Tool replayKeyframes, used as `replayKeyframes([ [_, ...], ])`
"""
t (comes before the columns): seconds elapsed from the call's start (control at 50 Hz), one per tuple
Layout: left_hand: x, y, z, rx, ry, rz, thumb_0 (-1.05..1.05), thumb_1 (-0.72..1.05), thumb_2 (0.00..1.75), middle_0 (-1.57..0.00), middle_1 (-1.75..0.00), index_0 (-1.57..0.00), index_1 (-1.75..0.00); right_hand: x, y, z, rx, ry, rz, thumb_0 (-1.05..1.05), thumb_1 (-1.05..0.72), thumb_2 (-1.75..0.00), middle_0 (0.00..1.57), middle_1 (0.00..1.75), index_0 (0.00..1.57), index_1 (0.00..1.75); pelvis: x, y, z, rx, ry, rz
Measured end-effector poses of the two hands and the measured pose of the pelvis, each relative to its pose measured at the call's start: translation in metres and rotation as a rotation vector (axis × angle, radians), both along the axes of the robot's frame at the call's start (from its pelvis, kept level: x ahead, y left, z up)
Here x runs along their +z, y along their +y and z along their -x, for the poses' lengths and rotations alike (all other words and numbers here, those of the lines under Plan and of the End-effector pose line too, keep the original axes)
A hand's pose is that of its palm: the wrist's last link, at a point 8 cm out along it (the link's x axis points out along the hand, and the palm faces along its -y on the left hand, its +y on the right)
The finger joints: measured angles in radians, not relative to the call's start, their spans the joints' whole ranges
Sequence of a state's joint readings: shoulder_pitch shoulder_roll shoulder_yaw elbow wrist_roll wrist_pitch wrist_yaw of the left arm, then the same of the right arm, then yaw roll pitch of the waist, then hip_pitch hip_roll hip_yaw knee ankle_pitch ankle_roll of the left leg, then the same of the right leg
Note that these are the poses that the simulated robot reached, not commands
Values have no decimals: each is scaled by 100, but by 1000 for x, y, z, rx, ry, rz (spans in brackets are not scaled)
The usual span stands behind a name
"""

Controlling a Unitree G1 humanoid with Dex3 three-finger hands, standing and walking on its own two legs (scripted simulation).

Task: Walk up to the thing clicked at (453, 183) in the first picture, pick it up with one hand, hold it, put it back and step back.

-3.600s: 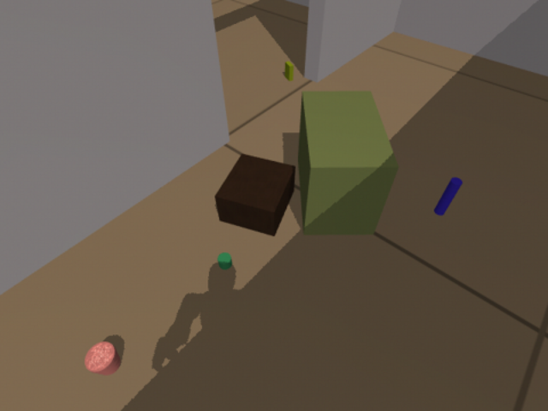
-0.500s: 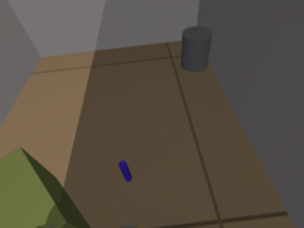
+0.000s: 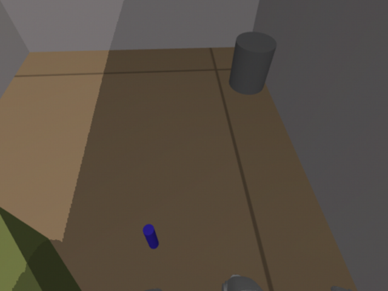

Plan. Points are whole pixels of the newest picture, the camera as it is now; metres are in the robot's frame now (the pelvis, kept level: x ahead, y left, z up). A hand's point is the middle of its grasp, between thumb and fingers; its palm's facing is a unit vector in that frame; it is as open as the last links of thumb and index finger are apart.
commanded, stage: walk up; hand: left
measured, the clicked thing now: (151, 237) +0.42 +0.20 -0.66
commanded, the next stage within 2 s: stand in 1.22 s
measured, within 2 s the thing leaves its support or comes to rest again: neither
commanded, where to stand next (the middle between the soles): +0.10 +0.00 m, yaw +1 degrees
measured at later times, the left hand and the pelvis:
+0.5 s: hand out of the picture +0.15 +0.25 -0.14, palm faces -0.03 -0.93 -0.36, open 7.4 cm; pelvis +0.03 -0.01 +0.01, yaw +0 degrees
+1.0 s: hand out of the picture +0.11 +0.25 -0.13, palm faces +0.00 -0.94 -0.35, open 7.4 cm; pelvis +0.04 -0.01 +0.02, yaw +1 degrees
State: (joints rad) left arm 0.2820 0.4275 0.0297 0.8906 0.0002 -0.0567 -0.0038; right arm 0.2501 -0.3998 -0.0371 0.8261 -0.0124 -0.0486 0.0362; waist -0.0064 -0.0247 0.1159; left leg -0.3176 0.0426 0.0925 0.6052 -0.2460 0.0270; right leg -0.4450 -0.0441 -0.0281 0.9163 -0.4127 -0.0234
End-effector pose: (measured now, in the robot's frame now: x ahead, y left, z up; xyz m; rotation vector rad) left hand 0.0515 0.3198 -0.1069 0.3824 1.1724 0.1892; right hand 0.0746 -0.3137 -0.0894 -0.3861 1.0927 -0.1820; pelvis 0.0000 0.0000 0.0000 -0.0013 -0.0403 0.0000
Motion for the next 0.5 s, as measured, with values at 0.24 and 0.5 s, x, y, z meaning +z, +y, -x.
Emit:
replayKeyframes([
  [0.24, -2, -20, -47, -2, -23, -33, 1, 90, 89, -20, -30, -20, -30, -45, 8, -31, -41, 48, -90, 0, -90, -90, 20, 30, 21, 30, -13, -10, -19, 0, -6, -13],
  [0.5, 8, -31, -87, -2, -57, 29, 1, 90, 89, -20, -30, -20, -30, -27, 9, -23, -62, 126, -78, 0, -90, -90, 20, 30, 21, 30, 7, -7, -28, 1, -3, -11],
])
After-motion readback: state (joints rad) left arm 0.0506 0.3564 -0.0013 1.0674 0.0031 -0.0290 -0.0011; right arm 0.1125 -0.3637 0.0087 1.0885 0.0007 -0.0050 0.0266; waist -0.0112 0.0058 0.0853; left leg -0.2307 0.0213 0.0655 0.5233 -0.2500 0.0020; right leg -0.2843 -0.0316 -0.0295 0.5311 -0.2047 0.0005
